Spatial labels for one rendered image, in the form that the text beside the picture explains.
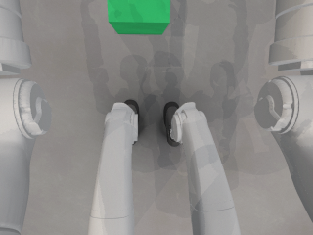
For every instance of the left robot forearm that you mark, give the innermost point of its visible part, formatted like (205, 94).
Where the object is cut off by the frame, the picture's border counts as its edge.
(14, 53)

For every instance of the right robot foot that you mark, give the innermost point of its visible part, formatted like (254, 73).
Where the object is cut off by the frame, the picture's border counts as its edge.
(168, 112)

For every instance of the robot left upper arm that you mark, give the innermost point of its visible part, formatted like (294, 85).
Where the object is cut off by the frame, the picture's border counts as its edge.
(24, 115)

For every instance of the right robot forearm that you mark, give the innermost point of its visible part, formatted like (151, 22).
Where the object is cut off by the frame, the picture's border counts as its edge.
(292, 49)

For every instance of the robot right upper arm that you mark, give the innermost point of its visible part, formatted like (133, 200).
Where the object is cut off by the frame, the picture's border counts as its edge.
(285, 108)

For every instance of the carton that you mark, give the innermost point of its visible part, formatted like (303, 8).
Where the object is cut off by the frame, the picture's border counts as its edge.
(144, 17)

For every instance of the right robot shin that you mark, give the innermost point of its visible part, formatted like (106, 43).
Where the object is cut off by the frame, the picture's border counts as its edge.
(189, 105)

